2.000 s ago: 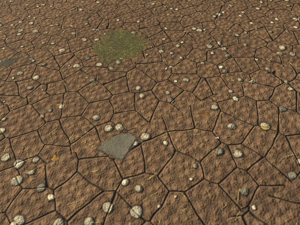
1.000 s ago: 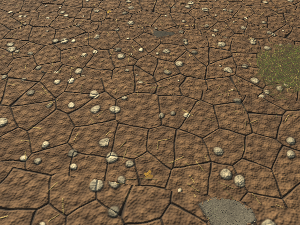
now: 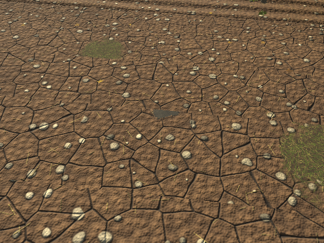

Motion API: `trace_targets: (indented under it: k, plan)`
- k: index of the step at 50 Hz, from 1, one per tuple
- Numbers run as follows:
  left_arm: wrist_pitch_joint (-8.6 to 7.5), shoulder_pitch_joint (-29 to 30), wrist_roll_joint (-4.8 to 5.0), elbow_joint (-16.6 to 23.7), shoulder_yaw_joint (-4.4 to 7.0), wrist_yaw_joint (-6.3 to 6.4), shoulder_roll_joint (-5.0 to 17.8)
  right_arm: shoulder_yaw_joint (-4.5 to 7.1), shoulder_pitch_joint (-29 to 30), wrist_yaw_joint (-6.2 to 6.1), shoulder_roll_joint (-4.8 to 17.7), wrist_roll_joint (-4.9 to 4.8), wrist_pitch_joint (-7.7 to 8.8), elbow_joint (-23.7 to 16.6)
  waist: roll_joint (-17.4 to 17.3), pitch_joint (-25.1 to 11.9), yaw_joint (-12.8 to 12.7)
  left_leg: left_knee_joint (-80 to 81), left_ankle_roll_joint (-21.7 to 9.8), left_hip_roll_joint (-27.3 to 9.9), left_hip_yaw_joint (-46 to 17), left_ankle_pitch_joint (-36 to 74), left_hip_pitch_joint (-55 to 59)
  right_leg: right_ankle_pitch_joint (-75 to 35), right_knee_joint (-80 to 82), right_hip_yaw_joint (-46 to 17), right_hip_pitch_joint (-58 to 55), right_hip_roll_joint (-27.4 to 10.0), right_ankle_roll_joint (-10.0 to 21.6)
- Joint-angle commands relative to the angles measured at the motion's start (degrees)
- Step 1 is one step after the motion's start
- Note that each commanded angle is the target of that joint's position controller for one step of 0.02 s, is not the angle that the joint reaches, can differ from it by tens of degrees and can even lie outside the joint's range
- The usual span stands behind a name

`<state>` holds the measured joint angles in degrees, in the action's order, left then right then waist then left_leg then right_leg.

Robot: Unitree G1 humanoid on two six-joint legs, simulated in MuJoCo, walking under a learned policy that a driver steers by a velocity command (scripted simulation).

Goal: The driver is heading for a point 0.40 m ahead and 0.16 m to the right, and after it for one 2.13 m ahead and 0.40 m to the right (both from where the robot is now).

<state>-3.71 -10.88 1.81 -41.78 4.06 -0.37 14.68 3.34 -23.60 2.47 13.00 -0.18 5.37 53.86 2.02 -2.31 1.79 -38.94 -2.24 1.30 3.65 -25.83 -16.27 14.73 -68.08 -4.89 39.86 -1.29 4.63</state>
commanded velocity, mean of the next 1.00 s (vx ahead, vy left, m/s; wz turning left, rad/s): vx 0.25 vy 0.00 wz -0.29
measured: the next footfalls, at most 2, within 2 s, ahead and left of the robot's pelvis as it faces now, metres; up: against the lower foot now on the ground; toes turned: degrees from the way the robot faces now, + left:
right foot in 0.28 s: +0.38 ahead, -0.17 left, -0.17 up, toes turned -16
left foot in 0.64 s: +0.56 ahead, +0.04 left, -0.17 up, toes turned -21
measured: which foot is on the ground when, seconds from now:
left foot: down 0.00-0.30, up 0.32-0.62, down 0.64-1.00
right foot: up 0.00-0.26, down 0.28-1.00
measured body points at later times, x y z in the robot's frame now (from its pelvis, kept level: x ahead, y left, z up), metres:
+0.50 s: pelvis +0.29 -0.05 -0.15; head +0.35 -0.06 +0.29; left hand +0.46 +0.16 -0.29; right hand +0.34 -0.32 -0.27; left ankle +0.43 +0.11 -0.82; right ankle +0.30 -0.11 -0.88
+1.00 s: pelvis +0.41 -0.05 -0.16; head +0.42 -0.06 +0.29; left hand +0.56 +0.16 -0.29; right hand +0.46 -0.32 -0.27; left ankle +0.52 +0.05 -0.88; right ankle +0.34 -0.15 -0.88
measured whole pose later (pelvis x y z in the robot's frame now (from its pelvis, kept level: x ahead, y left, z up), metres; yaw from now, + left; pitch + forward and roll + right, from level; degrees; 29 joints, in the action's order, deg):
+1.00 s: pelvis +0.41 -0.05 -0.16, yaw -19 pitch +0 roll +0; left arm 2.0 -15.3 -0.8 -50.3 1.6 0.6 11.6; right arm 2.4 -11.7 -0.6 10.9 1.0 0.0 39.8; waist -0.8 0.8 0.6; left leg -32.1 1.2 -0.2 -2.0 -10.8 -21.1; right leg 21.6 -34.0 -3.2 12.2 1.3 0.1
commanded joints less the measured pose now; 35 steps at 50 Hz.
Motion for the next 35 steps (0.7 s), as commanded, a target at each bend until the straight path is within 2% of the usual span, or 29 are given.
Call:
trace_targets:
  k: [1,2,3,4,6,9,11,12,13,14,15,16,17,18,19,20,21,22,23,24,25,26,28,30,31,32,33,34,35]
  plan:
    - [-1.11,5.74,0.04,4.5,0.87,-1.95,4.0,1.14,3.06,-2.93,6.78,0.45,2.49,-4.89,-5.95,4.14,-0.71,14.07,-8.28,-13.8,-14.54,14.06,2.25,-21.77,15.73,-4.25,8.65,-2.49,0.91]
    - [-1.27,8.3,-1.09,5.99,0.41,-2.88,3.06,1.13,2.89,-3.98,7.11,0.01,2.3,-5.23,-5.17,4.42,-0.54,13.96,-6.61,-10.28,-8.01,10.69,-3.63,-32.88,26.35,-0.7,1.51,-0.45,0.42]
    - [-1.29,9.49,-2.21,6.14,-0.1,-3.94,0.88,0.91,0.47,-4.51,6.68,-0.12,2.13,-4.85,-4.32,2.6,0.82,13.33,-5.31,-9.07,-4.62,8.73,-7.26,-43.76,30.9,2.42,-7.67,1.66,0.72]
    - [-1.01,9.77,-2.07,6.27,-0.33,-4.57,-0.32,0.75,-0.99,-4.91,6.65,-0.02,2.0,-4.44,-5.19,2.02,0.88,12.59,-4.75,-9.07,-3.48,7.51,-9.88,-48.15,31.6,3.32,-13.18,3.15,0.74]
    - [-0.26,12.29,-0.92,7.03,-0.16,-5.18,0.2,0.59,-3.42,-5.17,5.11,-0.48,1.11,-3.73,-5.8,3.94,1.85,7.34,-3.76,-9.15,-1.41,5.15,-8.71,-50.47,33.96,3.36,-13.97,3.42,1.45]
    - [-0.07,18.18,-0.16,8.3,-1.05,-6.12,-0.95,0.12,-8.49,-4.71,3.47,-0.53,-0.4,-3.8,-4.28,7.34,5.99,-1.9,-3.37,-11.17,-3.11,3.67,3.3,-44.68,40.7,3.41,-5.96,2.43,0.6]
    - [-0.19,16.16,-0.06,6.59,-1.33,-5.89,-0.78,0.12,-8.32,-5.06,4.22,-1.13,-1.32,-4.22,-4.1,9.41,5.59,-9.19,-2.77,-12.4,-3.92,10.1,9.62,-41.34,46.69,2.33,-2.94,0.12,0.03]
    - [-0.52,12.29,-0.3,4.86,-0.88,-5.71,0.12,0.01,-8.15,-5.11,4.2,-1.08,-1.71,-4.34,-4.38,9.1,4.24,-14.5,-2.53,-12.91,-3.81,17.6,11.54,-39.93,49.77,2.25,-4.5,-0.87,0.38]
    - [-0.84,4.38,-1.21,2.3,0.0,-5.22,1.56,0.27,-7.47,-4.84,5.34,-1.17,-1.98,-4.35,-3.88,5.55,0.07,-24.16,-2.43,-12.11,-2.38,28.55,10.44,-37.55,52.13,4.87,-13.93,0.6,1.65]
    - [-0.64,-6.24,-1.94,-1.29,1.19,-4.62,3.06,0.79,-7.72,-4.16,6.58,-0.98,-1.42,-3.03,-2.69,-0.94,-5.78,-39.39,-1.92,-9.27,0.48,33.21,2.23,-45.38,53.44,5.98,-33.46,1.16,5.0]
    - [0.39,-13.32,-2.22,-4.21,1.91,-4.15,6.81,0.84,-8.04,-3.24,4.32,0.23,-0.19,-3.98,5.08,-3.64,-7.1,-66.06,1.26,-2.85,3.34,-4.58,-19.91,-66.94,44.94,-1.92,-53.07,-5.56,9.75]
    - [0.27,-15.61,-2.49,-2.79,1.83,-3.74,10.71,-1.31,-13.4,-1.48,3.43,-0.45,1.25,-7.48,11.78,-17.31,-5.67,-77.23,3.1,-3.27,-6.32,-20.74,-39.56,-81.55,24.46,-14.33,-77.92,-17.61,18.24]
    - [1.32,-14.64,-1.47,-1.21,2.74,-3.15,11.34,-0.66,-7.58,-1.14,8.85,-0.78,2.15,-11.81,8.75,-23.6,-8.92,-74.44,4.43,-5.23,-9.78,-18.96,-44.21,-77.58,28.38,-19.89,-78.7,-19.77,21.67]
    - [2.24,-13.45,-1.74,-0.79,2.36,-1.82,10.9,-0.85,-3.9,-1.25,8.6,-1.76,2.78,-13.54,4.57,-24.56,-8.17,-70.72,3.27,-6.79,-13.18,-12.24,-48.34,-55.58,33.41,-23.05,-75.74,-20.82,22.39]
    - [2.34,-5.94,-1.64,1.24,2.01,-1.31,10.73,-0.16,-1.7,-2.29,9.7,-2.07,2.52,-13.54,-5.35,-18.48,-3.33,-56.51,3.34,-7.97,-12.12,-0.15,-45.59,-31.12,40.7,-26.45,-59.62,-19.85,19.84]
    - [2.34,3.32,-1.43,4.32,1.06,-0.71,8.25,0.68,1.28,-4.12,9.31,-0.89,0.34,-13.18,-7.84,-6.77,0.9,-45.06,6.69,-8.19,-10.43,6.21,-38.0,-37.14,45.0,-23.9,-39.32,-17.14,17.67]
    - [2.44,5.33,-1.69,4.33,0.71,-0.5,7.18,0.84,1.5,-5.18,8.64,0.7,-1.03,-13.42,-6.81,-2.75,2.98,-36.96,8.25,-9.01,-10.14,6.26,-29.61,-41.31,45.5,-21.33,-27.36,-14.38,16.32]
    - [1.98,5.18,-1.97,4.6,0.82,-0.47,7.48,0.83,1.82,-5.79,7.68,1.62,-1.48,-13.75,-5.22,-1.33,2.83,-29.15,9.05,-8.15,-8.76,6.65,-22.91,-45.68,45.7,-17.4,-19.64,-10.6,15.12]
    - [1.82,5.59,-2.05,4.49,1.11,-0.12,7.59,0.74,2.63,-6.24,6.61,1.93,-1.15,-14.15,-3.43,-1.87,2.45,-19.24,8.96,-6.96,-7.32,10.18,-17.64,-48.09,45.38,-12.34,-16.21,-6.62,13.25]
    - [1.83,4.74,-1.85,4.03,1.21,0.65,7.22,0.65,3.45,-6.1,5.5,1.57,-0.62,-14.4,0.39,-4.34,1.5,-11.98,8.26,-4.98,-6.14,17.14,-11.72,-49.54,44.47,-8.51,-15.1,-2.91,11.1]
    - [2.09,2.87,-1.59,2.95,1.19,1.52,6.76,0.51,4.46,-5.74,4.53,0.93,-0.19,-14.25,2.86,-7.27,0.32,-7.1,8.02,-3.28,-5.75,23.53,-8.37,-48.8,43.45,-6.92,-17.06,-1.68,9.53]
    - [2.53,0.9,-1.18,1.62,1.09,1.98,6.25,0.47,5.56,-5.36,4.0,0.57,-0.15,-14.34,3.64,-8.61,-0.69,-5.08,7.72,-2.44,-6.1,27.03,-6.59,-48.03,42.56,-7.08,-18.92,-1.89,8.28]
    - [3.37,-1.07,-0.64,0.08,0.74,2.47,5.0,0.5,8.24,-4.81,3.82,0.85,-0.76,-15.76,2.74,-8.11,-1.68,-1.91,6.32,-2.34,-7.4,27.0,-6.81,-42.81,41.11,-9.6,-21.92,-3.53,6.58]
    - [3.7,-1.05,-0.76,-0.63,0.3,2.41,3.66,1.03,10.74,-4.18,4.67,1.53,-1.07,-17.64,2.06,-5.46,-1.31,2.4,4.04,-2.47,-8.0,25.53,-6.73,-36.32,38.76,-12.59,-22.92,-4.06,5.43]
    - [3.79,-0.23,-0.7,-0.6,0.05,2.22,3.17,1.2,9.98,-3.8,4.77,1.96,-0.93,-17.73,1.48,-4.72,0.11,7.27,2.43,-2.53,-7.82,28.44,-3.75,-31.33,36.43,-12.97,-22.58,-3.02,4.46]
    - [3.69,-1.58,-1.22,-0.71,-0.19,1.84,2.27,1.46,8.74,-3.71,5.87,2.59,-0.75,-17.85,-0.95,-4.84,0.5,10.64,0.54,-5.21,-9.87,42.2,2.55,-24.0,33.24,-12.07,-20.15,-0.24,2.27]
    - [3.29,-7.69,-1.84,-1.33,-0.1,1.54,1.69,1.96,8.83,-3.78,8.9,3.4,-0.75,-18.29,-9.42,-6.22,-3.14,8.8,-5.01,-13.01,-16.98,61.28,11.28,-7.76,26.07,-9.06,-13.7,5.66,-1.43]
    - [3.32,-12.12,-1.46,-2.57,-0.65,1.43,2.26,1.53,6.71,-3.76,6.53,3.35,-1.33,-17.69,-17.6,-12.78,-2.39,8.99,-13.25,-21.06,-25.21,65.03,16.35,11.85,17.78,-5.27,-12.06,7.51,-4.73]
    - [4.07,-10.3,-1.58,-2.18,-0.44,0.97,4.42,0.61,5.83,-3.62,3.28,2.32,-1.87,-17.12,-18.43,-14.06,-1.09,11.52,-15.25,-22.93,-30.41,56.21,15.78,23.55,13.82,-3.47,-10.78,5.51,-6.05]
